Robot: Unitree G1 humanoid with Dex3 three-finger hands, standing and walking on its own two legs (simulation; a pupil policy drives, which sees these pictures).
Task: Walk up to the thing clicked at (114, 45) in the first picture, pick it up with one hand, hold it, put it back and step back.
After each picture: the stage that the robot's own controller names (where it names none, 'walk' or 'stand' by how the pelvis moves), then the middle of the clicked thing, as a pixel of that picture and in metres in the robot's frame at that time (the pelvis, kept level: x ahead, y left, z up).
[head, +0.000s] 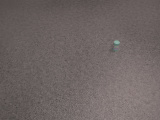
stand; (116, 45) +1.34 -0.38 -0.72
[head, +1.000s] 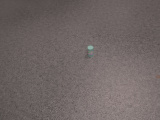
walk; (90, 51) +1.26 +0.01 -0.70
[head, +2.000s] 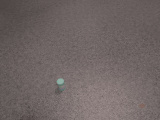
walk; (61, 84) +0.79 +0.26 -0.71
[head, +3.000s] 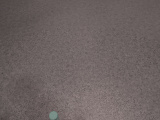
walk; (54, 118) +0.48 +0.24 -0.70
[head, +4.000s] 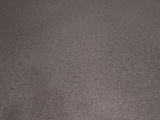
stand; out of the picture +0.39 +0.21 -0.72
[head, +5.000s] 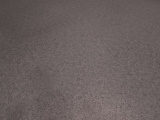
stand; out of the picture +0.38 +0.20 -0.72
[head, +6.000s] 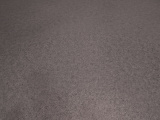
stand; out of the picture +0.40 +0.23 -0.73
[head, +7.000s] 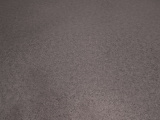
stand; out of the picture +0.38 +0.24 -0.73
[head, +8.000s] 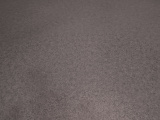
go down; out of the picture +0.37 +0.24 -0.73
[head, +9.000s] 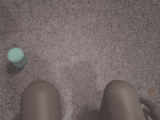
go down; (18, 58) +0.45 +0.28 -0.33
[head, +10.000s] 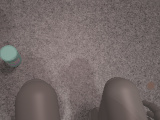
approach; (11, 56) +0.43 +0.30 -0.30
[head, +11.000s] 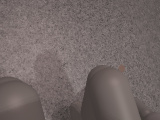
close in; out of the picture +0.41 +0.34 -0.22
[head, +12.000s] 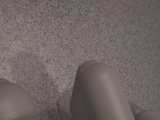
close; out of the picture +0.41 +0.34 -0.21
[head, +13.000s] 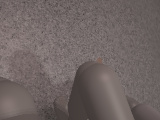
lift; out of the picture +0.39 +0.32 -0.22
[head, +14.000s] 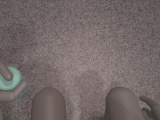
lift; (14, 83) +0.32 +0.25 -0.06
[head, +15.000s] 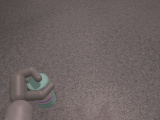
hold; (42, 91) +0.33 +0.16 +0.02
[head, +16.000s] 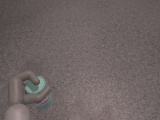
hold; (39, 93) +0.33 +0.17 -0.02
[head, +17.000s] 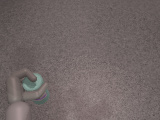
crouch; (37, 89) +0.35 +0.18 -0.06
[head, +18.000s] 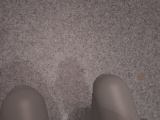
lower; out of the picture +0.46 +0.31 -0.11
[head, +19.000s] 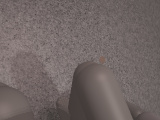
lower; out of the picture +0.40 +0.33 -0.22
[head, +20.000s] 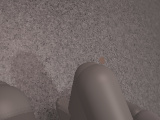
lower; out of the picture +0.39 +0.34 -0.22
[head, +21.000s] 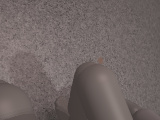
lower; out of the picture +0.39 +0.34 -0.22
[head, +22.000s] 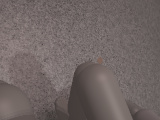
lower; out of the picture +0.39 +0.34 -0.22
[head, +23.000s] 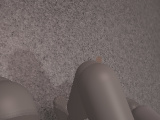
open; out of the picture +0.38 +0.32 -0.22
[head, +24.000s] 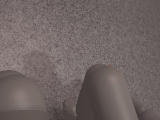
stand; out of the picture +0.38 +0.31 -0.23
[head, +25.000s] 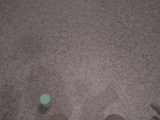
stand; (46, 100) +0.39 +0.24 -0.54
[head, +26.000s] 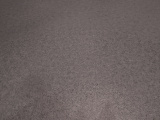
stand; out of the picture +0.37 +0.23 -0.67
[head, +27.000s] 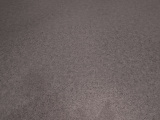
stand; out of the picture +0.36 +0.23 -0.67
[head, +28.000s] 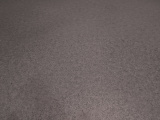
stand; out of the picture +0.38 +0.21 -0.72
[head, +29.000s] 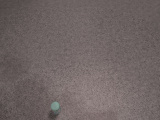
walk; (56, 108) +0.45 +0.19 -0.71
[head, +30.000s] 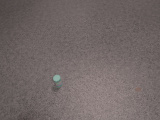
walk; (57, 81) +0.75 +0.30 -0.69
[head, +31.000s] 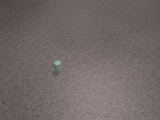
stand; (58, 66) +1.02 +0.27 -0.71
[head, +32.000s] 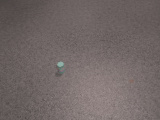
stand; (61, 67) +1.00 +0.25 -0.73
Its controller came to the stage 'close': yes
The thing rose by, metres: 0.70
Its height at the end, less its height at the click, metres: +0.00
